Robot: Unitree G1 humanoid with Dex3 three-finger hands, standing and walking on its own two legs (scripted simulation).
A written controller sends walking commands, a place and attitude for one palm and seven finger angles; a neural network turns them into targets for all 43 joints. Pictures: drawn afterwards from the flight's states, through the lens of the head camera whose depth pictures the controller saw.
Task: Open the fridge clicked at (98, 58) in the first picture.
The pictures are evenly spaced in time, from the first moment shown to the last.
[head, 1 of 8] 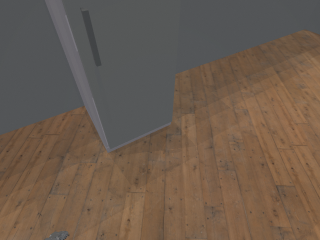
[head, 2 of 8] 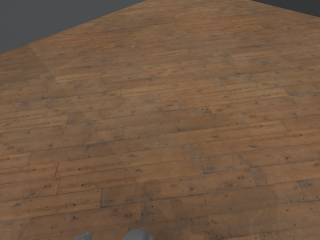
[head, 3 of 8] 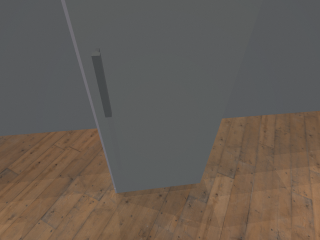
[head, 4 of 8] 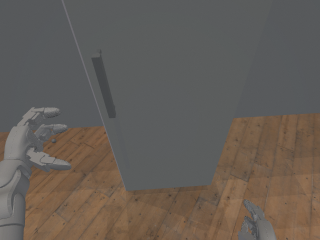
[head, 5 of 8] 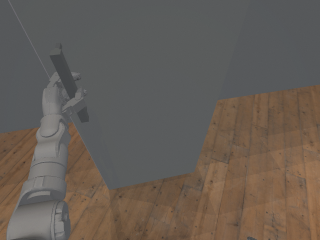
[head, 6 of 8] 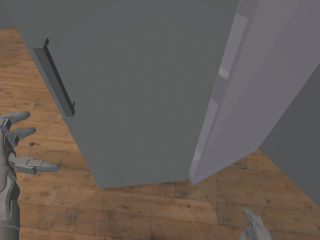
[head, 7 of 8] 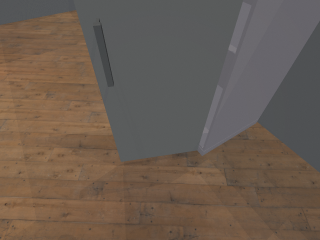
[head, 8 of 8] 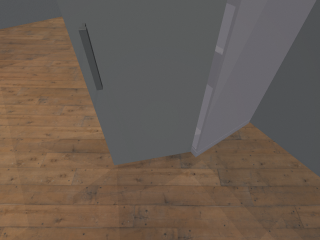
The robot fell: no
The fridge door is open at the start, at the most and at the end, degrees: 0 74 68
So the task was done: yes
